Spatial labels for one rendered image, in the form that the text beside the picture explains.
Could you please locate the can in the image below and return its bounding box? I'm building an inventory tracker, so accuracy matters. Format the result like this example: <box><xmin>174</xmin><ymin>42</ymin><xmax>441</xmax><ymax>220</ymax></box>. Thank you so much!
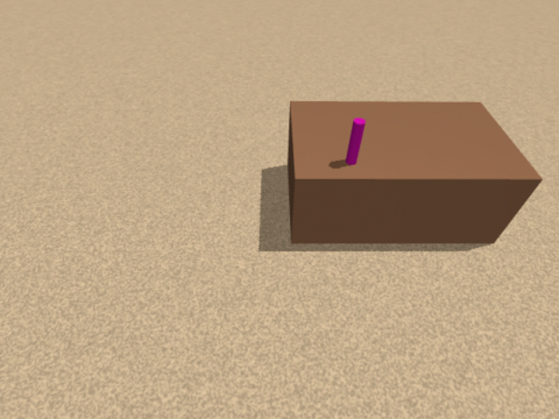
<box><xmin>346</xmin><ymin>118</ymin><xmax>365</xmax><ymax>165</ymax></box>

